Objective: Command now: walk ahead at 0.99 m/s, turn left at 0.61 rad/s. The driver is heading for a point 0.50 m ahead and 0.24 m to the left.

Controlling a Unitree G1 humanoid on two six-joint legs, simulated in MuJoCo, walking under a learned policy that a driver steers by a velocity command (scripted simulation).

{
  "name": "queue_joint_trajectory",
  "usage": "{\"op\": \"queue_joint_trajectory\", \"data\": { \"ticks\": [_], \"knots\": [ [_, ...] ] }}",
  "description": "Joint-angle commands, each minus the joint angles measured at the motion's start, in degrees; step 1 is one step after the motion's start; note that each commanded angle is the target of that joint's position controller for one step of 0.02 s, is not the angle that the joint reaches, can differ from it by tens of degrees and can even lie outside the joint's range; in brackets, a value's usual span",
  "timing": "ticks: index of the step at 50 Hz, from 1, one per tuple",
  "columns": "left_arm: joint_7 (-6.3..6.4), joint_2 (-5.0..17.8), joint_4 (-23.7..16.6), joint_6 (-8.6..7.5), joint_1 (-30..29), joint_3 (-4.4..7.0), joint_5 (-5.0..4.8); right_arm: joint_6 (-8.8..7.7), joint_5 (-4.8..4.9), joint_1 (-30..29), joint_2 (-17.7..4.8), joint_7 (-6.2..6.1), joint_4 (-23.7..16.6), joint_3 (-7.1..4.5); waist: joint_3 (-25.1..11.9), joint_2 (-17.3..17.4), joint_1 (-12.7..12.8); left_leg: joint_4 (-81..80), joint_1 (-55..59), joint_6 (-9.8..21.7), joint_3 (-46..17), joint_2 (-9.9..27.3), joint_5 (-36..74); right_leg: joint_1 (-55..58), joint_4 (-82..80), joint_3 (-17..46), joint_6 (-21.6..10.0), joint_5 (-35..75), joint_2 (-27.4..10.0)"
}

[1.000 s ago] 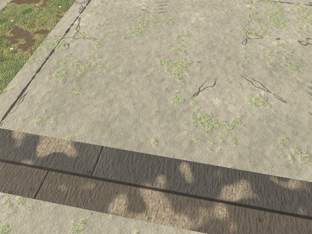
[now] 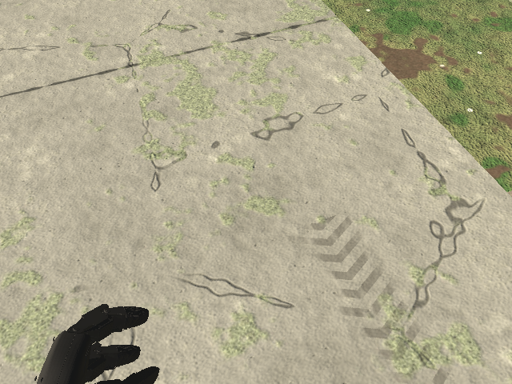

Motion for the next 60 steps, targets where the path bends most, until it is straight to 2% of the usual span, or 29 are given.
{"op": "queue_joint_trajectory", "data": {
  "ticks": [1, 5, 7, 8, 9, 10, 12, 14, 16, 20, 24, 26, 28, 29, 30, 31, 32, 33, 34, 36, 40, 44, 50, 52, 53, 54, 55, 58, 60],
  "knots": [
    [-0.45, 3.4, -4.37, -1.08, -2.9, 0.85, -0.2, -1.27, 0.61, -10.57, -9.67, -1.28, -7.44, -2.32, 4.7, 3.86, 5.26, -12.23, -24.67, 8.32, -15.12, 12.1, -0.26, 19.8, -11.7, -2.72, 2.56, 18.61, 2.48],
    [1.38, 7.57, -4.59, -0.22, -2.23, 3.64, -1.79, -0.23, 1.59, -5.66, -8.74, -1.32, -5.92, -2.3, 2.59, 4.32, 5.81, -2.79, -16.3, 3.95, -15.51, 12.38, 4.26, 25.59, -17.12, -1.41, 3.04, 15.14, 2.92],
    [2.25, 10.28, -3.18, -0.13, 9.86, 5.86, -2.21, 0.33, 0.37, -6.94, -8.71, -0.85, -6.32, -2.12, -6.22, 4.32, 13.58, 17.65, -17.11, 0.2, -12.01, 9.28, 18.97, 39.59, -15.97, -1.22, 0.5, 8.34, 0.67],
    [3.03, 13.87, -1.4, 0.59, 23.93, 7.14, -2.25, 0.35, -1.84, -7.75, -4.85, -0.81, -8.14, -0.75, -17.04, -1.0, 18.92, 37.07, -25.38, -1.18, -8.16, 6.46, 10.67, 55.57, -14.26, 9.18, -2.85, -5.76, -9.38],
    [1.94, 18.71, 1.05, 1.49, 27.22, 7.72, -1.21, -0.28, 1.95, 1.88, 2.5, -0.77, -10.25, 1.84, -27.4, -25.69, 12.53, 57.61, -39.98, -2.97, -2.19, 3.35, -17.56, 67.39, -27.05, 43.38, -12.47, -27.88, -24.41],
    [1.7, 13.01, 0.36, 1.97, 24.36, 7.06, -1.67, 0.26, 3.32, -1.88, -2.31, -1.77, -9.14, 1.36, -19.37, -19.88, 13.91, 64.44, -47.21, -2.88, -0.27, 8.48, -12.83, 61.01, -32.0, 47.78, -10.95, -37.75, -22.4],
    [2.04, 8.11, 1.94, 2.67, 19.74, 5.98, -1.04, 0.71, 0.96, -13.0, -5.53, -1.91, -10.34, 0.39, -5.32, -4.74, 13.61, 63.84, -47.87, -2.64, 3.24, 12.83, -5.39, 46.41, -31.68, 27.06, -8.23, -15.82, -18.24],
    [2.03, 4.87, 3.91, 2.71, 16.46, 5.25, 0.68, 1.58, 0.28, -16.64, -3.72, -0.83, -12.14, 0.08, -0.24, -4.59, 10.05, 59.48, -43.27, -2.25, 2.75, 16.24, -3.71, 35.24, -33.42, 14.59, -7.78, -3.61, -14.54],
    [1.68, 2.79, 5.44, 2.37, 14.4, 5.04, -0.62, 3.21, 1.09, -18.48, -1.4, -0.16, -13.75, 0.54, 1.26, -4.74, 8.14, 56.82, -43.32, -2.03, 3.22, 18.38, -4.85, 31.6, -35.53, 6.47, -7.0, 1.89, -13.79],
    [2.04, 7.25, 5.98, 1.5, 10.63, 6.2, -1.19, 3.35, 0.01, -22.74, -2.15, 1.4, -16.78, 1.28, 4.56, -1.38, 5.82, 45.68, -42.73, -3.01, 4.84, 19.0, 7.83, 26.72, -40.5, -6.73, -6.56, 11.29, -12.84],
    [2.24, 12.95, 7.42, 1.54, 14.74, 7.21, -1.22, 2.41, -0.18, -30.84, -3.57, 3.4, -18.6, 1.36, 6.88, 2.23, 8.3, 28.6, -34.65, -0.65, 12.54, 14.71, 19.34, 29.69, -41.93, -17.41, -3.81, 23.88, -10.83],
    [2.36, 15.51, 8.0, 2.49, 17.93, 7.62, -1.32, 2.04, -0.49, -31.66, -6.86, 3.83, -19.05, 0.18, 4.71, -0.32, 7.22, 24.6, -27.75, 1.31, 18.03, 8.16, 16.04, 34.83, -34.47, -19.36, -2.67, 53.72, -10.44],
    [2.84, 18.25, 8.06, 3.73, 19.38, 7.91, -1.91, 2.09, -0.83, -18.61, -11.47, 3.69, -16.4, -2.24, -3.69, -3.16, -0.58, 22.56, -9.78, 4.15, 18.63, 2.69, 12.57, 34.09, -13.6, -18.36, -2.32, 73.25, -11.85],
    [2.68, 17.28, 7.66, 3.49, 18.58, 7.3, -2.38, 2.79, -0.95, -7.77, -14.26, 2.62, -13.42, -4.04, -8.74, -0.51, -6.52, 17.84, 8.29, 6.39, 14.17, 3.71, 20.47, 24.68, 1.82, -18.1, -0.59, 64.98, -9.96],
    [1.98, 8.13, 7.26, 2.99, 23.6, 4.83, -0.31, 3.52, -0.73, -7.64, -16.63, 1.13, -11.73, -3.57, -10.94, 15.3, -0.21, 20.37, 22.82, 8.49, -0.86, 14.47, 37.44, 8.93, 24.78, -16.8, 2.09, -10.1, -1.06],
    [1.23, 8.42, 4.83, 1.62, 31.04, 3.14, -1.5, 2.31, -3.0, -11.05, -19.6, 1.19, -16.57, -3.35, -30.11, 20.35, 4.24, 13.12, 35.67, 23.16, -34.09, 30.78, 32.96, -2.56, 45.4, -4.65, 3.13, -25.13, 5.39],
    [1.37, 15.2, 5.09, 1.24, 22.38, 4.58, -2.51, 2.06, -2.89, -11.87, -15.83, 1.52, -17.17, -3.14, -31.8, 4.8, -1.27, 6.94, 28.57, 18.56, -31.95, 27.92, 28.43, -0.11, 42.49, 0.78, 2.28, -17.43, 2.12],
    [1.78, 13.22, 3.45, 1.32, 19.21, 4.24, -3.72, 1.44, -2.33, -14.33, -15.58, 1.66, -15.57, -2.83, -20.94, 2.04, 1.84, 4.86, 18.89, 16.71, -25.03, 26.19, 27.43, -1.53, 37.03, -0.68, 2.25, -14.2, 0.36],
    [2.72, 11.58, 3.94, 1.71, 17.61, 3.84, -2.87, 0.72, -1.63, -18.37, -14.03, 1.76, -15.02, -2.45, -12.57, -3.28, 4.49, 4.13, 8.01, 14.43, -20.11, 24.03, 31.44, -1.26, 32.81, -1.93, 2.99, -12.02, -2.02],
    [3.22, 12.24, 5.13, 3.7, 19.31, 4.38, -2.29, 0.04, -3.1, -22.19, -11.33, 1.52, -15.16, -1.48, -7.73, -2.22, 7.81, 2.43, -6.49, 13.3, -11.83, 22.05, 41.13, 5.14, 29.08, -1.99, 3.31, -10.57, -4.43],
    [3.94, 6.86, 4.91, 5.77, 18.36, 3.47, -0.86, -0.47, -2.48, -23.44, -9.44, 0.81, -11.49, -0.82, -7.48, 0.62, 9.37, -0.61, -14.43, 12.83, -1.08, 18.96, 49.19, 8.72, 15.22, -3.93, 5.54, -6.22, -4.57],
    [3.12, 5.01, 4.76, 5.62, 13.57, 2.93, -0.64, 1.25, -2.37, -24.48, -8.46, -0.41, -9.5, -0.46, -8.54, 2.84, 7.48, 0.06, -12.48, 9.08, 6.13, 14.23, 42.63, 10.96, -1.24, -5.39, 6.05, 11.7, -3.03],
    [1.68, 7.51, 3.64, 5.05, 9.02, 3.92, -0.31, 2.65, -2.25, -22.79, -8.06, -0.17, -5.2, 0.14, -6.06, 5.12, 6.12, 5.93, -8.29, 7.13, 0.95, 17.49, 28.22, 14.12, -16.05, -4.84, 2.95, 11.91, -0.99],
    [1.84, 9.6, 4.32, 4.72, 11.03, 4.6, 0.63, 2.35, -2.42, -20.6, -5.52, -0.25, -4.08, 1.06, -6.57, 1.97, 6.66, 11.68, -10.55, 2.13, 1.81, 12.73, 16.64, 22.9, -22.81, -2.22, 0.14, 33.78, -3.8],
    [2.26, 11.77, 3.16, 4.85, 9.5, 4.7, 1.21, 1.79, -3.56, -13.9, -4.29, -0.14, -2.97, 1.38, -8.91, -4.59, 2.61, 15.08, -14.86, -0.9, 3.21, 8.31, 1.24, 29.78, -20.07, 3.44, -3.86, 49.6, -10.55],
    [2.32, 8.04, 3.52, 5.54, 9.41, 3.9, 1.27, 2.05, -3.02, -11.37, -3.3, -0.63, -1.47, 1.83, -12.41, -9.23, 3.09, 17.24, -15.79, -3.67, 5.39, 6.97, -9.16, 31.46, -20.44, 7.34, -9.42, 45.6, -13.63],
    [2.01, 5.1, 4.11, 6.07, 9.67, 3.19, 0.55, 2.94, -2.84, -13.88, -5.17, -1.03, -1.67, 1.53, -12.54, -8.52, 4.35, 17.1, -14.92, -5.01, 5.86, 7.94, -9.9, 29.78, -21.96, 9.41, -10.73, 36.52, -13.45],
    [1.02, 5.73, 3.79, 6.85, 5.39, 3.18, -0.37, 6.31, -2.64, -17.62, -6.55, -1.64, -1.03, 0.91, -7.3, -4.24, 4.49, 10.23, -12.26, -4.33, 5.53, 8.74, -4.59, 21.74, -23.96, 4.69, -5.7, 12.03, -7.69],
    [0.95, 6.55, 4.42, 6.46, 5.74, 3.51, -0.14, 6.96, -2.79, -18.54, -6.51, -1.87, -0.33, 0.85, -6.29, -3.36, 5.24, 9.16, -11.33, -3.81, 5.09, 8.74, -2.86, 21.11, -23.28, 1.81, -3.66, 10.3, -5.32]
  ]
}}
